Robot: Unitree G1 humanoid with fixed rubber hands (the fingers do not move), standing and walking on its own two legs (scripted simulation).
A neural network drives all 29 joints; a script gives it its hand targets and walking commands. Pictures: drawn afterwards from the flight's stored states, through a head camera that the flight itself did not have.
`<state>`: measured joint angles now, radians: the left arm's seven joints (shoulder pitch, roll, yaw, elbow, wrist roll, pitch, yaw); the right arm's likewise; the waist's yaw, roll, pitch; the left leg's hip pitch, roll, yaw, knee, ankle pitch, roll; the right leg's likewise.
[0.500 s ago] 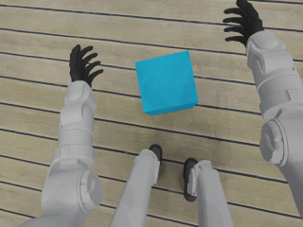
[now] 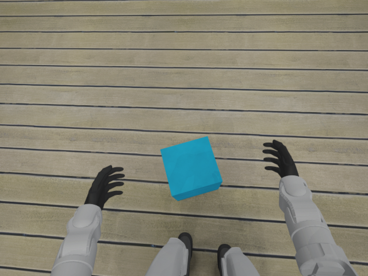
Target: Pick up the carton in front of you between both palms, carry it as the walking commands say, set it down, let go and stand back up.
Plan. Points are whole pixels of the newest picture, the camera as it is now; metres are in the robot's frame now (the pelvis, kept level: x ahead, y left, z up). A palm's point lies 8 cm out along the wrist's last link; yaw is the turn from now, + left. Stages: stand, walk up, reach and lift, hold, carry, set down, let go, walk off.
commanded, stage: let go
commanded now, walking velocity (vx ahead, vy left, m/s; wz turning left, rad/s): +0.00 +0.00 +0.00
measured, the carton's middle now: (191, 171) +0.45 +0.07 -0.61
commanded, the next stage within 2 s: stand in 0.94 s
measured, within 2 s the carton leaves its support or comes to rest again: neither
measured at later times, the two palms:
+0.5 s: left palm (88, 239) +0.20 +0.22 -0.02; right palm (348, 236) +0.23 -0.24 -0.03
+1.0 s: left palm (77, 249) +0.18 +0.24 -0.03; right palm (358, 262) +0.19 -0.25 -0.03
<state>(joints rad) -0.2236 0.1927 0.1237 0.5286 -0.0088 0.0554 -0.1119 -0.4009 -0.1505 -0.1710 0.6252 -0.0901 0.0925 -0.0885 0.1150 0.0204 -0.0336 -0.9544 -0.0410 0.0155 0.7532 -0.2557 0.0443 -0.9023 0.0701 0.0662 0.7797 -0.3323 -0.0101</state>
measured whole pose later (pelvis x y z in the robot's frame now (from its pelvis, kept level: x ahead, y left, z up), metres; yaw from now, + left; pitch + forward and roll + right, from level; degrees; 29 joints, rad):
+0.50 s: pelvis +0.05 -0.02 +0.04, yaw +2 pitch +2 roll +1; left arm 0.23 0.23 0.02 0.43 -0.04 0.05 -0.07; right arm 0.19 -0.20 -0.05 0.48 -0.01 0.04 0.03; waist 0.02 -0.01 0.04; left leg -0.25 -0.05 -0.04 0.44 -0.23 0.02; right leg -0.18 0.05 0.04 0.45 -0.31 -0.04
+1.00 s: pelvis +0.03 -0.02 +0.04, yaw +3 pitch -4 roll +0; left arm 0.19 0.26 0.03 0.45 0.03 0.17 0.00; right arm 0.21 -0.22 -0.02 0.54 -0.03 0.09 0.01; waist 0.01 -0.02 0.05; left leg -0.20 -0.05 -0.04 0.53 -0.26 0.02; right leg -0.12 0.05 0.02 0.52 -0.33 -0.04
